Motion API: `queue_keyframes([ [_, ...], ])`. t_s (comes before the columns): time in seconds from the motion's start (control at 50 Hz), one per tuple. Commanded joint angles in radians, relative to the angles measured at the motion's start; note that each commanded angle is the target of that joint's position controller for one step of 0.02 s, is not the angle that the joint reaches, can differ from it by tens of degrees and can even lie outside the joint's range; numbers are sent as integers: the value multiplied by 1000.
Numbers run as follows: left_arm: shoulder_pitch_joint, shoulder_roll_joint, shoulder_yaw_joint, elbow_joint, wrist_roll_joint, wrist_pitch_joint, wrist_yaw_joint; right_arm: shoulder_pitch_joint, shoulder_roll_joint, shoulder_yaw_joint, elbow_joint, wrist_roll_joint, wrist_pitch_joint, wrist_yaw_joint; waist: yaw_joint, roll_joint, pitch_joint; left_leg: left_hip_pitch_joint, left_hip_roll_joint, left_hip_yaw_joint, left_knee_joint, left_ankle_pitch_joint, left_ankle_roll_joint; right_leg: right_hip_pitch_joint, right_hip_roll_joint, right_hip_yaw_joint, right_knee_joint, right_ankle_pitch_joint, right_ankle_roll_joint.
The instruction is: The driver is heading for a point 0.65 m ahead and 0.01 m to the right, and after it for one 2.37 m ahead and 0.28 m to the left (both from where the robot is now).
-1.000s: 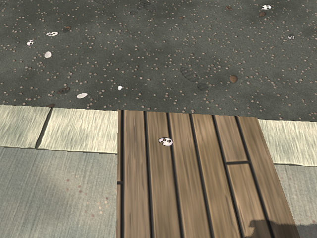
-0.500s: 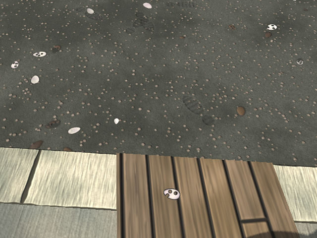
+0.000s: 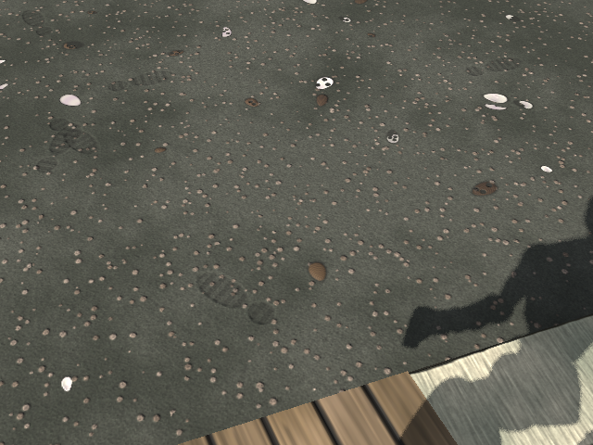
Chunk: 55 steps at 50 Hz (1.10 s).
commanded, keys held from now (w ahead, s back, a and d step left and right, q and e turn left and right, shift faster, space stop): w+e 0.12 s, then w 0.60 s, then q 0.28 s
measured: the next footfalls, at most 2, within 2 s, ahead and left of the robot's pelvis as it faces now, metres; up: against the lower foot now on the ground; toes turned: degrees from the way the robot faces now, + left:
left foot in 0.46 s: +0.46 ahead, +0.07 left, +0.00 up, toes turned -7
right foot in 1.00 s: +0.71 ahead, -0.23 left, -0.05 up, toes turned -10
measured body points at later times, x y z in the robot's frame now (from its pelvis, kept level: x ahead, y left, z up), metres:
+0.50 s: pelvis +0.30 +0.00 +0.01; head +0.32 +0.00 +0.46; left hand +0.28 +0.24 -0.14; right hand +0.47 -0.25 -0.09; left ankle +0.42 +0.07 -0.72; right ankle +0.13 -0.10 -0.70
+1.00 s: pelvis +0.53 -0.06 -0.01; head +0.55 -0.07 +0.44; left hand +0.77 +0.12 -0.10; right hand +0.42 -0.25 -0.16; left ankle +0.42 +0.08 -0.71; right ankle +0.67 -0.22 -0.72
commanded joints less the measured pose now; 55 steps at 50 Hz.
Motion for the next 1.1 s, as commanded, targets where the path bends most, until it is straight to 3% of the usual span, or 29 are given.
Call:
queue_keyframes([
  [0.02,309,192,72,4,-25,-35,50,82,-107,-10,-77,-25,-18,-8,129,-1,-253,-488,125,-26,554,951,112,741,8,121,130,178,-190],
  [0.04,558,258,88,76,-7,-21,72,35,-71,21,-121,-44,-32,34,214,-108,-401,-764,-23,-108,793,44,41,1069,-170,531,-58,200,-328],
  [0.06,661,256,92,140,15,-31,61,-129,-108,5,-155,20,-25,66,280,-3,-300,-973,-103,-309,1012,-129,56,1097,-250,712,-205,135,-303],
  [0.08,573,267,112,134,4,-52,58,-260,-112,2,-187,37,-29,62,278,5,-92,-1109,-49,-421,1071,-81,84,930,-235,622,-246,73,-239],
  [0.12,392,118,64,113,-27,-69,45,-260,-143,-9,-213,-1,-32,11,157,-40,-28,-962,17,-473,1026,0,117,569,-191,500,-269,26,-234],
  [0.14,318,72,44,97,-22,-67,34,-221,-97,3,-208,-3,-24,-4,88,-28,-4,-855,39,-471,982,42,125,391,-186,461,-306,50,-230],
  [0.18,230,43,28,57,-12,-64,24,-174,-61,15,-192,4,5,-5,20,-3,31,-775,43,-443,914,64,114,188,-173,411,-385,5,-224],
  [0.26,243,101,37,47,15,-78,-1,-302,-71,28,-215,17,31,18,53,7,50,-692,38,-351,582,362,80,27,-91,263,-400,15,-166],
  [0.34,413,142,51,92,12,-66,-28,-477,-119,23,-255,25,29,25,135,-23,40,-721,-21,-326,388,468,74,205,-130,295,-321,109,-173],
  [0.42,424,137,52,105,16,-46,-19,-554,-149,13,-273,31,8,11,125,-40,51,-728,-48,-327,287,399,125,396,-191,351,-258,181,-138],
  [0.46,380,140,51,102,22,-49,-11,-423,-198,-7,-232,62,-13,1,46,-37,-12,-470,-73,-309,257,476,193,375,-135,298,-141,398,-67],
  [0.48,380,96,38,85,29,-53,-13,-231,-252,-24,-177,67,-25,0,-11,62,-170,-159,1,-398,308,623,293,269,-30,216,87,333,7],
  [0.5,546,-15,6,78,51,-65,-17,18,-288,-28,-136,62,-16,10,-40,317,-447,348,257,-843,201,599,568,-64,144,151,429,-268,101],
  [0.52,409,67,30,69,27,-60,-23,151,-229,-24,-67,24,-9,15,-131,195,-304,322,303,-1063,43,298,530,-314,145,178,693,-525,87],
  [0.54,301,73,37,35,12,-48,0,32,-228,-33,-83,25,-20,9,-87,71,-81,89,283,-954,4,139,420,-372,74,226,748,-392,51],
  [0.56,280,74,34,46,18,-40,28,-104,-184,-22,-108,30,-19,2,-35,19,4,-110,246,-842,-35,129,389,-322,4,209,730,-283,41],
  [0.6,281,33,17,46,61,-30,40,-202,-68,12,-134,37,-18,-12,29,20,1,-286,202,-701,-99,295,379,-188,-82,202,637,-165,32],
  [0.62,275,-9,7,42,64,-24,38,-219,-52,15,-139,35,-23,-19,45,11,-7,-326,166,-637,-115,334,366,-149,-98,186,578,-151,34],
  [0.68,213,14,11,18,36,-11,30,-148,-89,-7,-108,30,-45,-10,28,49,15,-352,119,-518,-141,408,366,-171,-103,120,409,-97,79],
  [0.78,113,-11,3,-38,45,15,9,-69,-102,-12,-66,21,-38,53,46,78,8,-501,76,-429,-31,784,361,-27,-89,41,249,208,108],
  [0.82,130,29,18,-43,42,12,3,-78,-117,-18,-79,20,-39,60,56,78,-15,-536,59,-410,54,842,350,39,-63,17,281,201,108],
  [0.86,39,64,28,-94,31,4,23,-28,-103,-16,-55,5,-47,34,29,81,1,-341,98,-512,160,755,334,-152,-115,148,219,248,120],
  [0.9,-95,66,32,-143,27,3,49,99,-83,-18,-24,29,-45,-5,-44,72,8,-67,138,-590,282,712,312,-410,-130,155,89,188,145],
  [0.94,-197,14,15,-166,35,-8,51,246,-47,-16,8,55,-31,-32,-119,71,14,-22,106,-630,392,601,298,-470,-130,119,-34,244,147],
  [0.98,-248,-2,16,-180,37,-25,45,293,-25,-8,-8,55,-12,-39,-139,101,38,-190,89,-688,451,521,297,-365,-92,48,-52,279,123],
  [1.0,-213,-7,2,-133,28,-23,30,240,-26,-6,-34,50,-8,-35,-133,40,94,-317,50,-667,473,321,252,-273,-141,97,-204,481,112],
  [1.04,-260,52,39,-160,-4,-35,35,292,-63,-17,-48,68,-5,-26,-141,-3,10,-504,-48,-622,437,318,224,59,-34,-30,-169,397,105],
  [1.06,-265,59,47,-162,1,-42,37,300,-78,-23,-44,77,-3,-26,-124,7,-12,-526,-86,-590,460,331,179,179,-20,-34,-171,276,90],
  [1.1,-2,80,66,-86,-7,-32,47,181,-117,-30,-85,80,9,-6,18,-20,-91,-717,-137,-529,644,354,102,598,-54,4,-264,344,57],
])
Over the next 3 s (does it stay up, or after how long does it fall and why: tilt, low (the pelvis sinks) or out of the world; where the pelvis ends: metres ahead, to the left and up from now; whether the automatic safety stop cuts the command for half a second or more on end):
stays up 0.86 -0.13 -0.10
